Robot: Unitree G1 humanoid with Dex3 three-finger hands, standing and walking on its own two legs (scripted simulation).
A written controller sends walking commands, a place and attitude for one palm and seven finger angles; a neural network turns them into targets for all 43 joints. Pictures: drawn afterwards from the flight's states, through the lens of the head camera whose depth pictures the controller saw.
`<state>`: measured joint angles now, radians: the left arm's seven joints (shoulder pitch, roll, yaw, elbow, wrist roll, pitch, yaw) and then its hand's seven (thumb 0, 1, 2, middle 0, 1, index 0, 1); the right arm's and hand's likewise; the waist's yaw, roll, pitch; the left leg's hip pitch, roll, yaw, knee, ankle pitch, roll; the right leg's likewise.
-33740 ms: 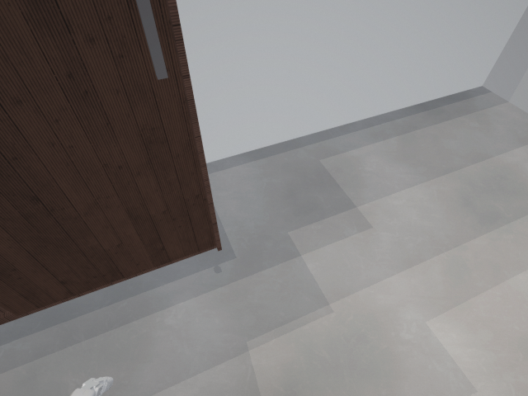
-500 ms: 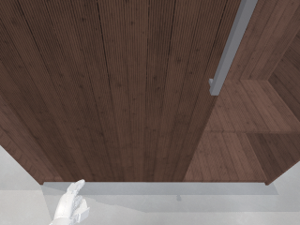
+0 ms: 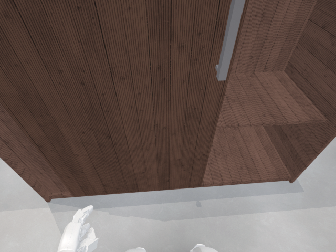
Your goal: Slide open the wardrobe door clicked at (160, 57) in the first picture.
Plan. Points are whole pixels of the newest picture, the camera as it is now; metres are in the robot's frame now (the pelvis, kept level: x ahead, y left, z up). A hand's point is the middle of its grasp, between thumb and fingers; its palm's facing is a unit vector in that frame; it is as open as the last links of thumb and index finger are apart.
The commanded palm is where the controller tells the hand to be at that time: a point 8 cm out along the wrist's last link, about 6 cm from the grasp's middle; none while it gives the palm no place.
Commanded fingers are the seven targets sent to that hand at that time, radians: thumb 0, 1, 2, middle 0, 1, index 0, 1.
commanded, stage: step back with the hand held close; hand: right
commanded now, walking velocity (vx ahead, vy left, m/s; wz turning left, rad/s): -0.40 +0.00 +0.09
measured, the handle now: (228, 28) +0.60 -0.13 +0.27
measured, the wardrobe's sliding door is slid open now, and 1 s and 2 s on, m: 0.60 0.60 0.60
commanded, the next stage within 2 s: stop stepping back and stand still in 0.02 s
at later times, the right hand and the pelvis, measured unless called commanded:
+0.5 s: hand out of the picture +0.05 -0.33 +0.20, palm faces +0.61 +0.74 -0.27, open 7.4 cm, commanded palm +0.00 -0.35 +0.20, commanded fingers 0.00 -0.90 -0.90 0.20 0.30 0.20 0.30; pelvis -0.13 -0.04 +0.01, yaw -3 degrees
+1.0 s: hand out of the picture +0.08 -0.32 +0.18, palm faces +0.44 +0.81 -0.39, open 7.4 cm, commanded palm +0.01 -0.35 +0.20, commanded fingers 0.00 -0.90 -0.90 0.20 0.30 0.20 0.30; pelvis -0.14 -0.06 +0.00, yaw +2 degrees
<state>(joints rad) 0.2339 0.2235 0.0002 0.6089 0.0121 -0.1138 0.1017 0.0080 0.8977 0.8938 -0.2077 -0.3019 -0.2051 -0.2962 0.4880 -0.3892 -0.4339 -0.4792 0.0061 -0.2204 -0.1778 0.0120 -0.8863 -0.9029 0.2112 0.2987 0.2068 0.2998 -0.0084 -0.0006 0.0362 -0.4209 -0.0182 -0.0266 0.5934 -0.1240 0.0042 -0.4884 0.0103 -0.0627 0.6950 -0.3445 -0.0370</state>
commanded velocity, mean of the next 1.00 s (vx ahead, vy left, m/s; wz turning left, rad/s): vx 0.13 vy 0.03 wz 0.01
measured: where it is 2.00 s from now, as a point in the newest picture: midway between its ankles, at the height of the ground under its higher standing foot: outside the picture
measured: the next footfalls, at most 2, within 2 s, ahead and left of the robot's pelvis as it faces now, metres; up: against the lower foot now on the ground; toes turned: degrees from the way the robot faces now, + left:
left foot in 0.34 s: -0.09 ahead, +0.09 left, +0.00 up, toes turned -6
right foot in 0.52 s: -0.06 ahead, -0.18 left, +0.00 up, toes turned -2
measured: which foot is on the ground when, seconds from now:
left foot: down 0.00-0.12, up 0.14-0.32, down 0.34-0.52, up 0.54-0.74, down 0.76-1.00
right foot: down 0.00-0.32, up 0.34-0.50, down 0.52-1.00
